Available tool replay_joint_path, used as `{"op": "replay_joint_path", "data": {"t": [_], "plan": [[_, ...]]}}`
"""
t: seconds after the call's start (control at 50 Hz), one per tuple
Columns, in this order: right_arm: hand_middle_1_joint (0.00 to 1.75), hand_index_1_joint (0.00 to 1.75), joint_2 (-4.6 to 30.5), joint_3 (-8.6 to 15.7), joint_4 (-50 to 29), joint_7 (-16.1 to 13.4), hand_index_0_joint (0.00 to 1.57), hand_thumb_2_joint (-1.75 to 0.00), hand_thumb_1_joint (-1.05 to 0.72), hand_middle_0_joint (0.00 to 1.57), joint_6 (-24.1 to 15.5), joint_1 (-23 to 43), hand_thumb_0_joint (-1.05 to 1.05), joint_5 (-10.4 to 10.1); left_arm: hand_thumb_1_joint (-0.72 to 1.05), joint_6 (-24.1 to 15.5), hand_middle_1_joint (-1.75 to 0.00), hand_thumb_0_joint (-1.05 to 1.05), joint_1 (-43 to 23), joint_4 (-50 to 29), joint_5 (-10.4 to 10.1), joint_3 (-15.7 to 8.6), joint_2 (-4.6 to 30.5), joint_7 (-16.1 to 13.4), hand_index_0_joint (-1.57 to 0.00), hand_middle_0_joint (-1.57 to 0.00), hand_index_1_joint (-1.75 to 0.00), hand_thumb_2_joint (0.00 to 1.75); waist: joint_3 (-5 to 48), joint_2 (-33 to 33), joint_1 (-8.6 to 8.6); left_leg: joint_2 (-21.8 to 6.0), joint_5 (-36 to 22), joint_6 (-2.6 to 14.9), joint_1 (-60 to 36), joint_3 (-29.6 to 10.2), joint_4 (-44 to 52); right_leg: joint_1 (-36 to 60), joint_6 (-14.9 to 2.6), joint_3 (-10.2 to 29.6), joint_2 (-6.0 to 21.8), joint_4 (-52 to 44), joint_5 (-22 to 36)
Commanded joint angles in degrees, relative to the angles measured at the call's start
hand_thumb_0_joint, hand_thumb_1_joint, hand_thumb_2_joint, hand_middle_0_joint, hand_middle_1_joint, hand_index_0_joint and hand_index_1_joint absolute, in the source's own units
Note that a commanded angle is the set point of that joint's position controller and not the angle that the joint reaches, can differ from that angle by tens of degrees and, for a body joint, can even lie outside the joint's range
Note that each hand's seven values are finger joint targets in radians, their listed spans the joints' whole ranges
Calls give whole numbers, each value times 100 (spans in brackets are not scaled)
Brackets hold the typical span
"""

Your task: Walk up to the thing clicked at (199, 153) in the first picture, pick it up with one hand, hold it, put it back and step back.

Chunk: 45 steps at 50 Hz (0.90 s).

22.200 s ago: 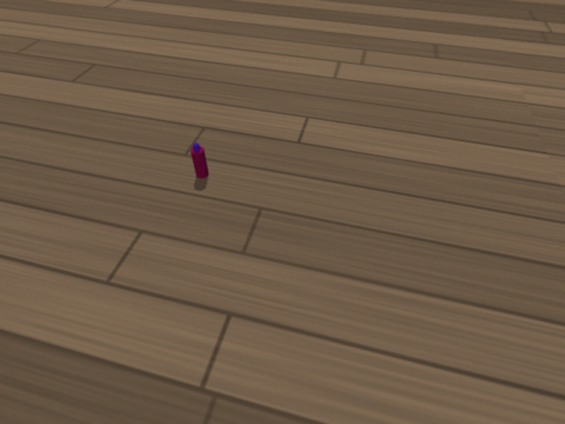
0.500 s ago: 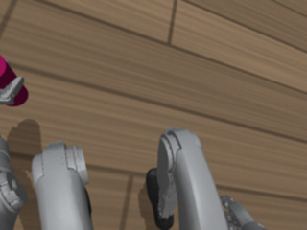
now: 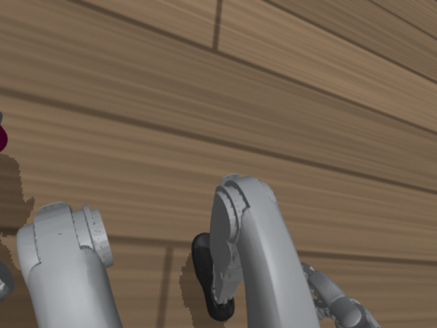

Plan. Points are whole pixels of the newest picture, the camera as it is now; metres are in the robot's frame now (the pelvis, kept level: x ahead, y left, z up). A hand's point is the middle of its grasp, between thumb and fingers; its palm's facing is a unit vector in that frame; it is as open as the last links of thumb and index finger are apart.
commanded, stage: lower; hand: left
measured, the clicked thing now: out of the picture +0.46 +0.32 -0.12
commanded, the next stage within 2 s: loosen in 0.98 s
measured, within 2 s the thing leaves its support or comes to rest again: rests again in 0.94 s
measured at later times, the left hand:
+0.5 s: hand out of the picture +0.47 +0.31 -0.15, palm faces +0.37 -0.93 -0.03, open 9.2 cm
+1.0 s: hand out of the picture +0.47 +0.31 -0.17, palm faces +0.37 -0.93 -0.03, open 9.2 cm
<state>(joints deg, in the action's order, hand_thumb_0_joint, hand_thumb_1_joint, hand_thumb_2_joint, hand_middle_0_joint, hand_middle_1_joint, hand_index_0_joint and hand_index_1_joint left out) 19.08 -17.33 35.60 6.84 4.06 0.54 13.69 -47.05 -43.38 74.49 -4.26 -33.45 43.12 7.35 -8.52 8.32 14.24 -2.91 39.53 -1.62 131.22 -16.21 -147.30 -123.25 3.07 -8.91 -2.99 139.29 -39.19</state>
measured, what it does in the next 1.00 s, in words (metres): stands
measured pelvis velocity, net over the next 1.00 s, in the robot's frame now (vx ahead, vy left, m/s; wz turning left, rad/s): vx -0.01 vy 0.01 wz -0.08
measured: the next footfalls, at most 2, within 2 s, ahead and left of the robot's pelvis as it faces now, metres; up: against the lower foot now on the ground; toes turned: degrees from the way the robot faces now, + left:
none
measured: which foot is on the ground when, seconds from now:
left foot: down 0.00-1.00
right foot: down 0.00-1.00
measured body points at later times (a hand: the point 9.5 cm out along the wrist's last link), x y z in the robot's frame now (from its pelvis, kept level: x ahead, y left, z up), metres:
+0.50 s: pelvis +0.00 +0.01 +0.00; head +0.25 +0.16 +0.33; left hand +0.45 +0.36 -0.15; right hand +0.13 -0.26 -0.06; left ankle +0.08 +0.14 -0.26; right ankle +0.11 -0.12 -0.26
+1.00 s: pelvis -0.01 +0.01 +0.00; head +0.25 +0.18 +0.32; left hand +0.45 +0.36 -0.17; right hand +0.14 -0.24 -0.05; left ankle +0.08 +0.14 -0.26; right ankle +0.11 -0.12 -0.26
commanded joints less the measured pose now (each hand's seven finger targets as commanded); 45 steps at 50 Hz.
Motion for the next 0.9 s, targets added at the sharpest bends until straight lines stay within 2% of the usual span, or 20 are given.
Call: {"op": "replay_joint_path", "data": {"t": [0.0, 0.02, 0.04, 0.08, 0.1, 0.16, 0.24, 0.28, 0.3, 0.32, 0.38, 0.44, 0.46, 0.48, 0.56, 0.58, 0.62, 0.68, 0.74, 0.88], "plan": [[30, 30, 1843, 353, -176, -106, 20, -90, -91, 20, -5, -527, 0, 125, 25, -600, -140, 0, -1668, -825, -57, -56, 1374, -19, -131, -129, -138, 120, 3488, -2439, 376, -179, -764, 99, -2545, 512, 1527, 1791, -393, -599, -210, -1225, 1197], [30, 30, 1872, 296, -184, -112, 20, -90, -91, 20, 10, -510, 0, 150, 26, -647, -138, 0, -1750, -786, -67, -74, 1430, -31, -129, -126, -136, 120, 3418, -2485, 412, -186, -784, 89, -2556, 479, 1535, 1796, -388, -626, -207, -1216, 1212], [30, 30, 1870, 275, -186, -118, 20, -90, -91, 20, 12, -413, 0, 165, 25, -686, -136, 0, -1700, -744, -59, -83, 1525, -48, -126, -124, -134, 119, 3303, -2417, 368, -190, -660, 107, -2439, 493, 1503, 1761, -389, -615, -226, -1235, 1119], [30, 30, 1923, 190, -211, -115, 20, -90, -91, 20, 19, -397, 0, 211, 23, -746, -138, 0, -1759, -718, -35, -67, 1574, -62, -129, -127, -137, 119, 3226, -2599, 446, -209, -709, 67, -2576, 431, 1551, 1757, -397, -673, -221, -1182, 1161], [30, 30, 1937, 140, -247, -120, 20, -90, -91, 20, 27, -332, 0, 244, 23, -773, -137, 0, -1635, -660, -45, -107, 1669, -71, -128, -125, -135, 118, 3299, -2631, 405, -217, -758, 65, -2629, 427, 1523, 1831, -387, -688, -236, -1191, 1210], [30, 30, 1987, 66, -252, -124, 20, -90, -91, 20, 39, -267, 0, 309, 23, -833, -135, 0, -1591, -536, -28, -31, 1658, -86, -126, -123, -134, 117, 3250, -2692, 467, -242, -943, 42, -2797, 381, 1480, 1835, -382, -721, -245, -1154, 1363], [30, 30, 2037, -62, -280, -138, 20, -90, -91, 20, 70, -159, 0, 358, 18, -893, -134, 0, -1672, -432, -24, 46, 1742, -140, -124, -122, -133, 117, 3034, -2676, 574, -260, -884, 53, -2691, 307, 1451, 1890, -363, -789, -268, -1151, 1369], [30, 30, 2059, -128, -299, -139, 20, -90, -91, 20, 81, -137, 0, 386, 21, -931, -134, 0, -1735, -401, -32, 53, 1780, -164, -124, -122, -132, 117, 3019, -2737, 642, -274, -972, 40, -2757, 248, 1457, 1917, -350, -832, -269, -1124, 1441], [30, 30, 2093, -142, -326, -139, 20, -90, -91, 20, 91, -100, 0, 403, 21, -942, -134, 0, -1598, -350, -51, -12, 1798, -183, -124, -122, -132, 117, 3031, -2746, 619, -288, -1030, 19, -2858, 208, 1478, 1917, -350, -863, -272, -1099, 1459], [30, 30, 2110, -156, -331, -143, 20, -90, -91, 20, 91, -49, 0, 404, 21, -955, -133, 0, -1600, -298, -55, -6, 1836, -195, -124, -121, -132, 117, 2950, -2762, 604, -300, -1033, 15, -2861, 190, 1476, 1846, -353, -857, -274, -1079, 1449], [30, 30, 2096, -268, -358, -149, 20, -90, -91, 20, 123, -17, 0, 453, 21, -1015, -133, 0, -1620, -123, -45, 90, 1842, -235, -123, -120, -132, 117, 2831, -2611, 730, -292, -953, 43, -2676, 181, 1400, 2021, -325, -893, -305, -1147, 1464], [30, 30, 2105, -339, -392, -161, 20, -90, -91, 20, 131, 109, 0, 480, 22, -1084, -133, 0, -1704, -162, -46, 100, 1995, -257, -123, -121, -131, 116, 2828, -2581, 706, -299, -868, 68, -2613, 183, 1334, 2045, -310, -883, -328, -1172, 1420], [30, 30, 2129, -371, -401, -160, 20, -90, -91, 20, 133, 121, 0, 494, 21, -1106, -133, 0, -1737, -95, -42, 139, 1978, -266, -123, -121, -131, 117, 2757, -2616, 785, -304, -826, 56, -2603, 142, 1370, 2020, -313, -924, -329, -1153, 1392], [30, 30, 2133, -382, -418, -158, 20, -90, -90, 20, 137, 96, 0, 509, 22, -1117, -133, 0, -1657, -64, -71, 71, 2004, -283, -123, -120, -132, 117, 2832, -2579, 748, -306, -852, 62, -2646, 146, 1348, 2118, -302, -920, -346, -1187, 1431], [30, 30, 2146, -480, -435, -174, 20, -90, -90, 20, 158, 216, 0, 549, 24, -1178, -131, 0, -1688, -9, -32, 168, 2061, -329, -120, -117, -129, 116, 2719, -2717, 789, -335, -1029, 26, -2765, 59, 1384, 2070, -304, -979, -356, -1121, 1548], [30, 30, 2150, -502, -445, -175, 20, -90, -91, 20, 167, 259, 0, 556, 23, -1183, -131, 0, -1641, 69, 10, 153, 2136, -357, -121, -118, -130, 116, 2664, -2747, 762, -342, -983, 18, -2760, 44, 1402, 2040, -313, -996, -367, -1107, 1494], [30, 30, 2143, -535, -481, -165, 20, -90, -90, 20, 183, 275, 0, 577, 26, -1213, -133, 0, -1609, 100, -18, 184, 2042, -368, -123, -120, -131, 118, 2670, -2677, 840, -343, -939, 32, -2739, 30, 1370, 2096, -294, -1017, -374, -1139, 1502], [30, 30, 2188, -585, -506, -166, 20, -90, -90, 20, 198, 348, 0, 597, 25, -1263, -132, 0, -1670, 116, -27, 125, 2233, -428, -121, -119, -130, 117, 2578, -2714, 821, -349, -788, 25, -2689, -2, 1392, 2063, -296, -1052, -393, -1146, 1382], [30, 30, 2176, -622, -512, -175, 20, -90, -90, 20, 201, 413, 0, 609, 25, -1283, -132, 0, -1653, 187, -15, 237, 2175, -424, -122, -120, -130, 117, 2513, -2675, 870, -353, -835, 38, -2659, -11, 1347, 2071, -290, -1057, -406, -1154, 1449], [30, 30, 2212, -680, -532, -185, 20, -90, -90, 20, 232, 491, 0, 650, 25, -1344, -130, 0, -1638, 212, -4, 269, 2193, -480, -121, -118, -129, 117, 2437, -2756, 911, -383, -933, 11, -2783, -99, 1384, 2066, -292, -1121, -423, -1141, 1516]]}}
